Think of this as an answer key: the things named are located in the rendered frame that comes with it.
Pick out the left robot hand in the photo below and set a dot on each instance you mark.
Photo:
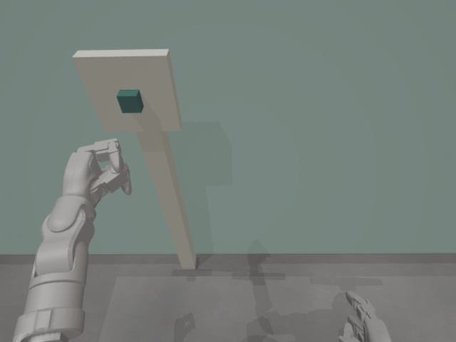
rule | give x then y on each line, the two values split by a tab
84	177

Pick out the left robot forearm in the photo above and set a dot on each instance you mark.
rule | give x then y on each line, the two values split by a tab
53	311

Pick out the right robot hand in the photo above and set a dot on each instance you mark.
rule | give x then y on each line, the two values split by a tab
371	330

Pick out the button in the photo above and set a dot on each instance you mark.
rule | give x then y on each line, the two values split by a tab
130	101

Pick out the panel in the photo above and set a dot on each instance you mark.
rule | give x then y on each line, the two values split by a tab
104	73

